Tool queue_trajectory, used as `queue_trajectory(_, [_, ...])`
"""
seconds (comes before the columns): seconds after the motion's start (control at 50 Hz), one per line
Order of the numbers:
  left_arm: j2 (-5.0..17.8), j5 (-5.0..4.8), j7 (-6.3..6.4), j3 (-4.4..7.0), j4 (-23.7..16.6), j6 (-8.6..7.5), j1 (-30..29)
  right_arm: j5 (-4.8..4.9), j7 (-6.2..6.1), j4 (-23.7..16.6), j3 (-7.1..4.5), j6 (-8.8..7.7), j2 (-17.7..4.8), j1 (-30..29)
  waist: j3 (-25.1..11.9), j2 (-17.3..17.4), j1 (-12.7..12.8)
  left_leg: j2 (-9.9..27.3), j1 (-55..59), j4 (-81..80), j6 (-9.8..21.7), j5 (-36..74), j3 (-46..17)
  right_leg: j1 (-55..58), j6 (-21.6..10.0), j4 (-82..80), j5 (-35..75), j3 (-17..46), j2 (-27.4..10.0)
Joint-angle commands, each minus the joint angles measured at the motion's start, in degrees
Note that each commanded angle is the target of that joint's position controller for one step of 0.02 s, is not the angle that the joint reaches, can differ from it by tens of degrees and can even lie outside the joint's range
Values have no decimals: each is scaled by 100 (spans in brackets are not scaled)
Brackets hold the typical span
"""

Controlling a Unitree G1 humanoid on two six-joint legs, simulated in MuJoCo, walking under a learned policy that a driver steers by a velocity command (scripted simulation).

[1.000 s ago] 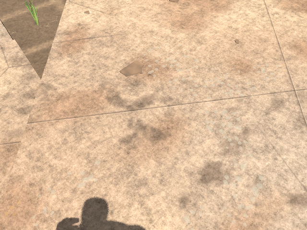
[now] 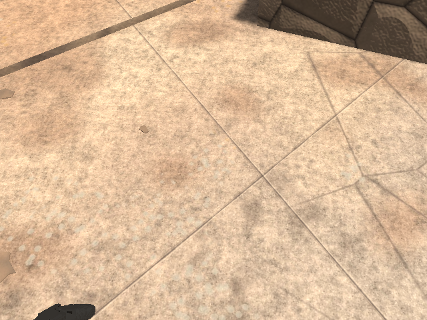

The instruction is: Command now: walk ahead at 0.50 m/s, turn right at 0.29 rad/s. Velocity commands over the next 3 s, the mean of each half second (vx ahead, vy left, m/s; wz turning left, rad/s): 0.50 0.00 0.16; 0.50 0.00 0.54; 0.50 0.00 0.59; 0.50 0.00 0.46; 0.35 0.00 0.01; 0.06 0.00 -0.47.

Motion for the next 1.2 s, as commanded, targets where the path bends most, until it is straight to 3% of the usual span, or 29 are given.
queue_trajectory(0.02, [372,16,-71,78,-599,-122,-534,110,-19,-191,-248,29,-1125,-59,219,602,231,1676,55,-157,981,2945,-673,245,-221,-491,-471,-285,224])
queue_trajectory(0.08, [972,78,10,410,-115,-100,1204,108,-76,-115,-150,107,-1030,-48,-921,621,1259,1264,-671,2196,587,4663,-198,3227,-645,-959,-196,-506,625])
queue_trajectory(0.1, [1510,164,128,541,35,-58,2120,-61,-54,-309,39,55,-555,61,-1798,-290,1492,803,-2496,4273,289,2412,-120,5322,-1169,-817,-147,1314,-776])
queue_trajectory(0.12, [1702,146,129,503,4,-86,2086,-47,7,-326,193,-65,-168,503,-2611,-1206,1125,-71,-3850,5791,126,-1746,-1036,6085,-1886,-1601,-747,3776,-1910])
queue_trajectory(0.14, [1173,142,101,370,3,-139,1968,161,41,-327,4,-120,-806,-51,-2147,-497,1376,174,-4374,6243,180,-1621,-1648,5641,-1630,-1813,-939,3375,-1763])
queue_trajectory(0.16, [1016,123,98,302,69,-180,1667,242,51,-491,-22,-144,-857,-443,-1266,-488,1244,407,-4619,6096,235,-1121,-1520,4844,-1393,-1919,-557,2361,-1542])
queue_trajectory(0.18, [827,111,87,248,105,-211,1296,150,16,-474,-12,-134,-758,-563,-889,-219,1013,637,-4449,5737,218,-628,-1458,4132,-1217,-2072,-285,1780,-1267])
queue_trajectory(0.22, [531,165,66,180,108,-302,827,84,11,-348,-48,20,-656,-276,-547,-433,630,862,-3838,5412,129,42,-1526,3187,-1083,-2550,-42,1014,-971])
queue_trajectory(0.32, [558,250,149,240,427,-504,762,71,-41,-405,-31,239,-347,-470,-77,-167,501,790,-4166,4744,-72,1058,-1718,2834,-1054,-3111,592,-26,-901])
queue_trajectory(0.42, [743,200,251,283,642,-471,912,9,115,-665,59,171,-153,-1253,201,-44,777,634,-4099,3068,17,2312,-1296,3114,-829,-3252,703,-847,-818])
queue_trajectory(0.52, [934,66,300,367,927,-268,1289,8,299,-1116,98,164,-148,-1923,398,7,982,505,-4447,2332,326,1697,-903,4183,-722,-2781,1515,-1143,-1146])
queue_trajectory(0.58, [1175,26,374,427,906,-119,1135,24,348,-1215,-36,206,-403,-1514,-106,-299,607,-17,-3525,2329,661,817,-393,4470,-517,-1649,4227,-1361,-1140])
queue_trajectory(0.62, [1190,-8,415,398,863,-60,978,50,246,-906,-338,239,-933,-6,-923,-182,-254,-441,-1309,1855,1049,1013,-408,3695,-215,514,4318,-1547,-807])
queue_trajectory(0.64, [764,176,406,247,749,-138,1199,59,104,-796,-488,310,-1478,595,-1423,846,-293,600,365,1806,1428,1338,-2070,2123,54,2384,1167,-1522,-403])
queue_trajectory(0.66, [208,190,306,53,477,-336,1563,53,122,-994,-490,240,-1749,263,-2155,1829,307,1848,1973,841,2681,212,-5530,-129,363,4278,-3104,-461,919])
queue_trajectory(0.68, [784,-4,199,154,421,-553,896,25,159,-1053,-350,187,-1245,357,-2234,927,-156,1852,2001,340,2429,-160,-5561,-742,192,4453,-2921,507,592])
queue_trajectory(0.7, [854,-154,159,165,264,-649,487,5,152,-1038,-288,131,-997,188,-1445,679,-105,1669,1345,309,2179,50,-4710,-965,53,4142,-2455,425,360])
queue_trajectory(0.72, [755,-62,199,142,282,-683,428,17,154,-1075,-244,96,-869,-171,-858,104,209,1408,408,297,1975,690,-4041,-767,35,3557,-2049,372,95])
queue_trajectory(0.74, [823,99,240,191,334,-652,439,1,128,-1147,-186,82,-658,-488,-641,117,404,1203,-238,249,1866,1302,-3556,-397,81,3053,-1822,356,-76])
queue_trajectory(0.84, [561,224,257,148,255,-384,405,-36,-36,-1252,-215,72,-832,-546,-339,332,637,791,-1512,-68,1826,2555,-2676,156,504,1746,-1072,122,-79])
queue_trajectory(0.92, [349,185,202,36,66,-418,-464,25,-134,-1170,-245,157,-913,-267,-250,603,276,385,-1799,84,1412,1866,-2326,635,603,-93,487,27,289])
queue_trajectory(0.98, [480,89,124,65,-53,-481,-838,55,-148,-1066,-256,212,-928,20,-243,709,120,544,-1562,311,1313,1373,-2719,856,552,-700,718,124,461])
queue_trajectory(1.04, [722,65,65,165,-55,-563,-721,50,-178,-1056,-257,254,-873,46,-265,868,266,766,-1081,803,1190,1164,-3285,1054,341,-1038,172,293,476])
queue_trajectory(1.08, [872,76,91,277,124,-622,-19,27,-174,-1122,-224,273,-745,-114,-474,970,679,593,-1127,1394,994,1471,-3335,1988,80,-1352,-27,156,490])
queue_trajectory(1.1, [1091,176,131,362,212,-655,667,-15,-148,-1203,-115,253,-452,-139,-1083,716,1010,284,-1514,2509,794,1342,-3024,3214,-223,-1253,-159,592,-59])
queue_trajectory(1.12, [1562,291,173,471,292,-630,1407,4,-152,-1338,4,217,-69,424,-1971,-505,971,-467,-3103,4436,380,-273,-2256,5260,-932,-1390,-876,2519,-1356])
queue_trajectory(1.14, [1509,175,111,482,476,-555,1653,123,-153,-1423,26,181,-265,738,-2150,-1760,872,-434,-4472,5670,240,-1787,-2007,5735,-1423,-2018,-2491,4559,-2031])
queue_trajectory(1.16, [974,110,121,342,354,-526,1337,152,-157,-1313,-105,205,-801,389,-1342,-918,1000,-84,-4858,6172,186,-1296,-2121,5104,-1195,-2217,-3234,4005,-1811])
queue_trajectory(1.2, [655,159,158,219,333,-436,823,20,-143,-1453,-154,260,-844,-334,-411,-277,914,274,-4671,5985,144,-482,-1809,3733,-869,-2350,-1984,2368,-1300])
